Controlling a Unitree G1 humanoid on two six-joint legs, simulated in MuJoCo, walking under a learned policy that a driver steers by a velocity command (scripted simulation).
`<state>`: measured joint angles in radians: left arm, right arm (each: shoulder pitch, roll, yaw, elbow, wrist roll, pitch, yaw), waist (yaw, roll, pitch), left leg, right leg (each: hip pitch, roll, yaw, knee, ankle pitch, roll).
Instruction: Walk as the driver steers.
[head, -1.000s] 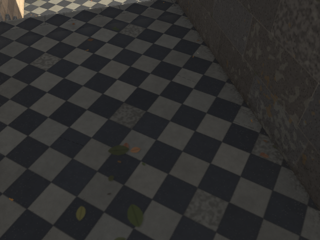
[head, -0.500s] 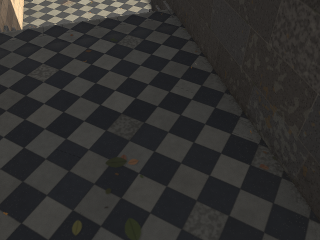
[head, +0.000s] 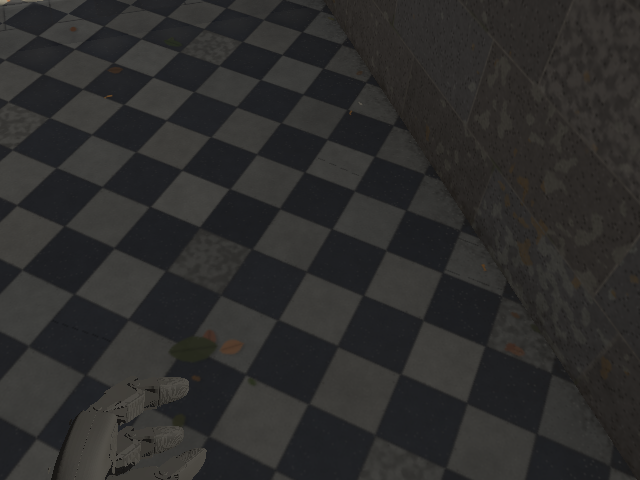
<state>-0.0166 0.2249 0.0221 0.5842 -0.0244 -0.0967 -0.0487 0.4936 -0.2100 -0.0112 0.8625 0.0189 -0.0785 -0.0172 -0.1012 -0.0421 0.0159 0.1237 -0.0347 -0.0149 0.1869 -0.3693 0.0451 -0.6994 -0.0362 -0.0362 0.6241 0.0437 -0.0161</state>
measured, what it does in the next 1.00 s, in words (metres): walks ahead: right foot, then left foot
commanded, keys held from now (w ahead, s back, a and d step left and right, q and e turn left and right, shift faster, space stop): w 0.12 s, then w+q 0.08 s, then no key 0.80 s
